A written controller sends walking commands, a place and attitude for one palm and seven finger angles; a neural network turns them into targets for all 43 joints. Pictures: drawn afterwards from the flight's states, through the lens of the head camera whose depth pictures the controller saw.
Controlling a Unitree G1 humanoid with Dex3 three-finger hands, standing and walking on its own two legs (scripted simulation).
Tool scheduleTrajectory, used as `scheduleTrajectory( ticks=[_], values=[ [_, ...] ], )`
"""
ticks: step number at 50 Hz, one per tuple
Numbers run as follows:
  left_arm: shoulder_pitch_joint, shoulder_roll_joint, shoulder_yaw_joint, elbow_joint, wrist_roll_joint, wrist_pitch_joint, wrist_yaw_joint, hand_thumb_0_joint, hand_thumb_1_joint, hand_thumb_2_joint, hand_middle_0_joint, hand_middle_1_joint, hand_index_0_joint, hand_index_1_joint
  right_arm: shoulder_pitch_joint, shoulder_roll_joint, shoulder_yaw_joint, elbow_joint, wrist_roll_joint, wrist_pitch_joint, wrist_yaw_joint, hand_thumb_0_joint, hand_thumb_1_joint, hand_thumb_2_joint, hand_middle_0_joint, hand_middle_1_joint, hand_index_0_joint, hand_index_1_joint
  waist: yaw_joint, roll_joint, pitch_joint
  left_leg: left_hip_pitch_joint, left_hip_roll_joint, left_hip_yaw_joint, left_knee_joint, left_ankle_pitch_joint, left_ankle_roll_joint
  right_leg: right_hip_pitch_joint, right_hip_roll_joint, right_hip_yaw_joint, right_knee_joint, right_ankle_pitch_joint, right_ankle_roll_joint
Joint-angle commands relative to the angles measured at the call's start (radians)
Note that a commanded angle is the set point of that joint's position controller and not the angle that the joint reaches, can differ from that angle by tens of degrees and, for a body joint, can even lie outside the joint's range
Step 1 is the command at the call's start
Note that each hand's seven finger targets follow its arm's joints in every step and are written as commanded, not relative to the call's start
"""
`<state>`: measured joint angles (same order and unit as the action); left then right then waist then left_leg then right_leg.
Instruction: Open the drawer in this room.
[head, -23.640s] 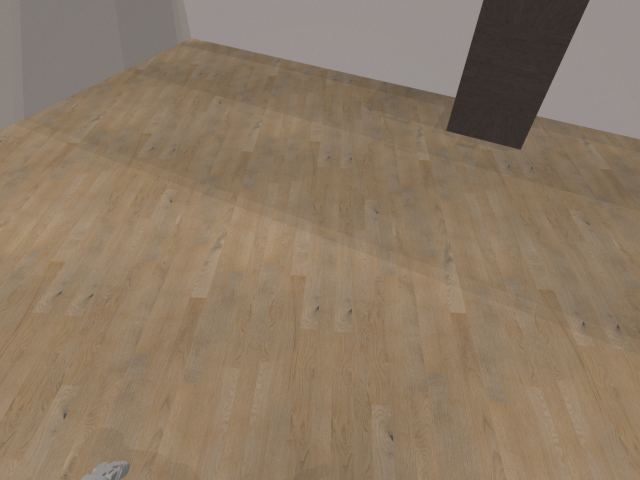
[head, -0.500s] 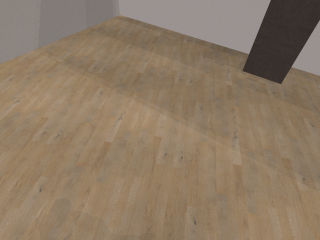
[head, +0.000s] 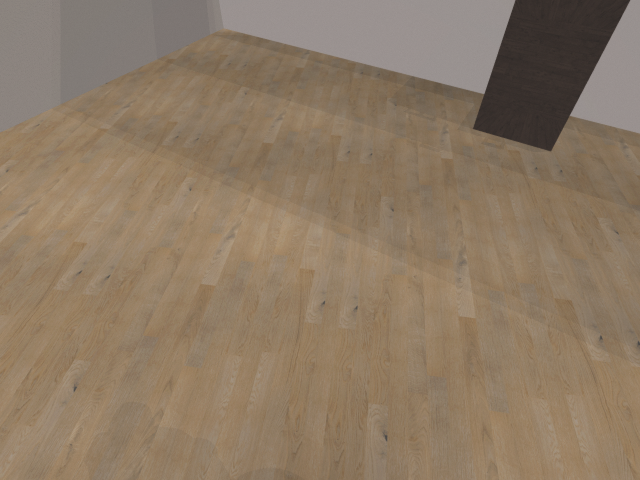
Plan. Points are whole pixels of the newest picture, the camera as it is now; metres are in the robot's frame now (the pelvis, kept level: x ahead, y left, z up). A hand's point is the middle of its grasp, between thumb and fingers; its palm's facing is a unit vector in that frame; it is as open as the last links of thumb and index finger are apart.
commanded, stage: turn or walk to find it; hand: left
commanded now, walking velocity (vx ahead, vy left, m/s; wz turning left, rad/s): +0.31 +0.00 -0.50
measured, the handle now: out of the picture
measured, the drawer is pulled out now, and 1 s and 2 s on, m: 0.00 0.00 0.00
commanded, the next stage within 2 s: none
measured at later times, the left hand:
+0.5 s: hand (260, 430) +0.23 +0.11 -0.17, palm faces -0.12 -0.96 -0.27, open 7.3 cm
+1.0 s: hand (273, 349) +0.37 +0.12 -0.19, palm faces -0.27 -0.95 -0.16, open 7.4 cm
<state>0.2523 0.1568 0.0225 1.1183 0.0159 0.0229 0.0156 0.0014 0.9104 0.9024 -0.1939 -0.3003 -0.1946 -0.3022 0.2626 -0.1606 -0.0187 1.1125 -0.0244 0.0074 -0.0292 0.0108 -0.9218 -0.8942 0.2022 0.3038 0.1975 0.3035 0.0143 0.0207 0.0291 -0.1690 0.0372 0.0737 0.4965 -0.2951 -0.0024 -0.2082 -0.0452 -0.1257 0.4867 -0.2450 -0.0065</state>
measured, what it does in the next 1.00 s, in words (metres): walks ahead, turning right: right foot, then left foot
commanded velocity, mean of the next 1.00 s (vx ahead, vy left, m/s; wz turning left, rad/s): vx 0.35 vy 0.00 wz -0.36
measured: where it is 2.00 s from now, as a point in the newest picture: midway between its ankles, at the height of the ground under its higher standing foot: (402, 344)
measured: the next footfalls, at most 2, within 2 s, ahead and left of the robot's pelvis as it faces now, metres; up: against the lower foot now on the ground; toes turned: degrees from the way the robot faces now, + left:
right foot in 0.38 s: +0.17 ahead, -0.17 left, +0.00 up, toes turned -17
left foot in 0.88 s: +0.45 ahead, +0.01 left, +0.00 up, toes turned -10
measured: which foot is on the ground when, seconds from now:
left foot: down 0.00-0.38, up 0.40-0.86, down 0.88-1.00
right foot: down 0.00-0.14, up 0.16-0.36, down 0.38-0.88, up 0.90-1.00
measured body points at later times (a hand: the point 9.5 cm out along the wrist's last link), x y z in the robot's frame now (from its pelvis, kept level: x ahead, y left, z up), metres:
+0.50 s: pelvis +0.12 -0.08 -0.01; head +0.15 -0.10 +0.43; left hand +0.23 +0.16 -0.14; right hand +0.06 -0.32 -0.18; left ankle +0.06 +0.08 -0.65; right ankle +0.13 -0.16 -0.74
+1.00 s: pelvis +0.35 -0.06 -0.01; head +0.39 -0.05 +0.44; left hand +0.39 +0.17 -0.17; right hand +0.38 -0.31 -0.14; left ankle +0.41 +0.01 -0.74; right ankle +0.21 -0.16 -0.65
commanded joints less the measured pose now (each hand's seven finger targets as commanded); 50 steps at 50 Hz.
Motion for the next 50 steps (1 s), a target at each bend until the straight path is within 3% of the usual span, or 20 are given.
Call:
scheduleTrajectory(
  ticks=[1,5,7,8,11,15,17,18,19,20,21,23,27,39,42,43,44,45,48,50],
  values=[
    [0.028,0.152,0.054,-0.069,0.009,0.000,-0.012,0.000,0.900,0.900,-0.200,-0.300,-0.200,-0.300,0.068,-0.109,-0.034,-0.058,-0.006,-0.008,-0.004,0.000,-0.900,-0.900,0.200,0.300,0.200,0.300,-0.010,-0.075,0.127,-0.143,0.060,-0.046,-0.065,-0.307,0.022,-0.128,-0.099,0.222,-0.186,-0.446,-0.051],
    [0.020,0.126,0.065,-0.103,0.007,-0.016,-0.025,0.000,0.900,0.900,-0.200,-0.300,-0.200,-0.300,0.119,-0.120,-0.046,-0.079,-0.005,-0.031,-0.004,0.000,-0.900,-0.900,0.200,0.300,0.200,0.300,-0.037,0.025,0.114,-0.073,0.119,-0.113,-0.093,-0.343,0.062,-0.226,-0.052,0.213,-0.060,-0.420,-0.064],
    [-0.058,0.059,0.053,-0.147,0.006,-0.028,-0.038,0.000,0.900,0.900,-0.200,-0.300,-0.200,-0.300,0.209,-0.179,-0.062,-0.054,-0.007,-0.052,-0.012,0.000,-0.900,-0.900,0.200,0.300,0.200,0.300,-0.086,0.237,0.094,0.135,0.313,-0.367,-0.293,-0.364,0.147,-0.422,0.058,0.018,0.286,-0.204,-0.014],
    [-0.132,0.066,0.052,-0.178,0.010,-0.032,-0.044,0.000,0.900,0.900,-0.200,-0.300,-0.200,-0.300,0.243,-0.190,-0.071,-0.047,-0.004,-0.060,-0.012,0.000,-0.900,-0.900,0.200,0.300,0.200,0.300,-0.109,0.222,0.095,0.200,0.384,-0.427,-0.331,-0.280,0.199,-0.521,0.012,0.054,0.437,-0.245,-0.009],
    [-0.169,0.065,0.063,-0.206,0.011,-0.035,-0.060,0.000,0.900,0.900,-0.200,-0.300,-0.200,-0.300,0.179,-0.185,-0.067,-0.064,-0.009,-0.069,-0.009,0.000,-0.900,-0.900,0.200,0.300,0.200,0.300,-0.074,0.147,0.132,0.150,0.392,-0.283,-0.319,-0.088,0.190,-0.525,-0.063,0.085,0.483,-0.221,0.008],
    [-0.125,0.041,0.057,-0.198,0.004,-0.038,-0.073,0.000,0.900,0.900,-0.200,-0.300,-0.200,-0.300,0.115,-0.199,-0.070,-0.071,-0.016,-0.070,-0.008,0.000,-0.900,-0.900,0.200,0.300,0.200,0.300,-0.027,0.120,0.079,0.100,0.309,-0.044,-0.202,0.147,0.117,-0.288,-0.038,-0.006,0.234,-0.172,0.010],
    [0.052,0.072,0.065,-0.141,0.006,-0.044,-0.071,0.000,0.900,0.900,-0.200,-0.300,-0.200,-0.300,0.078,-0.220,-0.075,-0.078,-0.006,-0.067,-0.002,0.000,-0.900,-0.900,0.200,0.300,0.200,0.300,0.064,0.049,-0.024,0.019,0.238,0.077,0.043,0.317,0.062,0.013,0.043,-0.079,0.078,-0.019,-0.013],
    [0.220,0.143,0.081,-0.085,0.008,-0.052,-0.060,0.000,0.900,0.900,-0.200,-0.300,-0.200,-0.300,0.058,-0.210,-0.074,-0.092,0.004,-0.069,0.007,0.000,-0.900,-0.900,0.200,0.300,0.200,0.300,0.138,-0.086,-0.099,-0.114,0.185,0.141,0.276,0.323,0.022,0.250,0.022,-0.019,0.011,0.011,-0.039],
    [0.347,0.261,0.104,-0.050,0.012,-0.064,-0.040,0.000,0.900,0.900,-0.200,-0.300,-0.200,-0.300,0.010,-0.132,-0.054,-0.139,0.016,-0.072,0.019,0.000,-0.900,-0.900,0.200,0.300,0.200,0.300,0.189,-0.375,-0.131,-0.400,0.066,0.158,0.570,-0.159,-0.031,0.407,-0.240,0.385,-0.112,-0.040,-0.125],
    [0.355,0.298,0.104,-0.049,-0.009,-0.063,-0.025,0.000,0.900,0.900,-0.200,-0.300,-0.200,-0.300,-0.058,-0.128,-0.052,-0.196,0.016,-0.066,0.019,0.000,-0.900,-0.900,0.200,0.300,0.200,0.300,0.173,-0.386,-0.112,-0.528,0.021,0.046,0.755,-0.321,-0.035,0.391,-0.365,0.685,-0.242,0.039,-0.199],
    [0.274,0.302,0.109,-0.071,-0.012,-0.061,-0.017,0.000,0.900,0.900,-0.200,-0.300,-0.200,-0.300,-0.071,-0.137,-0.060,-0.198,0.014,-0.061,0.018,0.000,-0.900,-0.900,0.200,0.300,0.200,0.300,0.134,-0.250,-0.053,-0.566,0.070,-0.033,0.834,-0.252,-0.028,0.334,-0.390,0.677,-0.248,-0.026,-0.242],
    [0.132,0.244,0.092,-0.118,-0.008,-0.070,-0.016,0.000,0.900,0.900,-0.200,-0.300,-0.200,-0.300,-0.113,-0.130,-0.064,-0.188,0.005,-0.060,0.025,0.000,-0.900,-0.900,0.200,0.300,0.200,0.300,0.082,-0.112,0.043,-0.564,0.126,-0.073,0.845,-0.100,-0.026,0.135,-0.349,0.613,-0.267,-0.186,-0.214],
    [0.066,0.189,0.064,-0.134,0.006,-0.088,-0.017,0.000,0.900,0.900,-0.200,-0.300,-0.200,-0.300,-0.038,-0.105,-0.059,-0.157,-0.007,-0.035,0.039,0.000,-0.900,-0.900,0.200,0.300,0.200,0.300,-0.002,-0.115,0.013,-0.429,0.117,-0.035,0.677,0.037,-0.055,0.006,-0.205,0.325,-0.251,0.090,-0.141],
    [0.161,0.179,0.055,-0.083,0.010,-0.100,-0.001,0.000,0.900,0.900,-0.200,-0.300,-0.200,-0.300,-0.282,-0.082,-0.040,-0.275,0.002,-0.061,0.058,0.000,-0.900,-0.900,0.200,0.300,0.200,0.300,0.047,-0.139,0.053,-0.357,0.061,0.009,0.185,0.094,-0.046,0.147,-0.194,0.277,-0.202,0.358,-0.149],
    [0.132,0.182,0.056,-0.081,0.000,-0.096,0.000,0.000,0.900,0.900,-0.200,-0.300,-0.200,-0.300,-0.086,-0.128,-0.052,-0.208,-0.005,-0.079,0.040,0.000,-0.900,-0.900,0.200,0.300,0.200,0.300,-0.046,-0.076,-0.045,-0.024,0.007,0.046,0.008,0.163,-0.022,0.095,-0.128,0.215,0.036,0.519,-0.103],
    [0.139,0.154,0.054,-0.084,-0.004,-0.096,-0.004,0.000,0.900,0.900,-0.200,-0.300,-0.200,-0.300,0.066,-0.205,-0.072,-0.164,-0.009,-0.085,0.030,0.000,-0.900,-0.900,0.200,0.300,0.200,0.300,-0.101,0.054,-0.148,0.246,0.108,-0.068,-0.009,0.198,0.004,-0.054,-0.073,0.184,0.245,0.372,-0.067],
    [0.191,0.098,0.044,-0.097,-0.016,-0.094,-0.015,0.000,0.900,0.900,-0.200,-0.300,-0.200,-0.300,0.212,-0.320,-0.099,-0.131,-0.021,-0.091,0.023,0.000,-0.900,-0.900,0.200,0.300,0.200,0.300,-0.135,0.302,-0.281,0.489,0.399,-0.422,-0.055,0.255,0.101,-0.301,0.057,0.072,0.562,-0.163,-0.018],
    [0.156,0.103,0.038,-0.117,-0.011,-0.100,-0.013,0.000,0.900,0.900,-0.200,-0.300,-0.200,-0.300,0.242,-0.330,-0.093,-0.119,-0.009,-0.072,0.022,0.000,-0.900,-0.900,0.200,0.300,0.200,0.300,-0.139,0.303,-0.270,0.465,0.475,-0.520,-0.152,0.252,0.157,-0.388,0.060,0.144,0.732,-0.346,-0.024],
    [0.033,0.106,0.046,-0.110,0.003,-0.086,-0.031,0.000,0.900,0.900,-0.200,-0.300,-0.200,-0.300,0.063,-0.175,-0.057,-0.147,-0.002,-0.082,0.020,0.000,-0.900,-0.900,0.200,0.300,0.200,0.300,-0.070,0.099,0.004,0.101,0.383,-0.321,-0.248,0.125,0.133,-0.415,-0.066,0.147,0.801,-0.138,-0.010],
    [0.050,0.068,0.046,-0.104,0.012,-0.062,-0.038,0.000,0.900,0.900,-0.200,-0.300,-0.200,-0.300,0.061,-0.128,-0.044,-0.126,-0.005,-0.092,0.017,0.000,-0.900,-0.900,0.200,0.300,0.200,0.300,-0.031,0.085,0.032,0.008,0.333,-0.186,-0.271,0.172,0.112,-0.370,-0.074,0.140,0.769,-0.091,0.000]
  ],
)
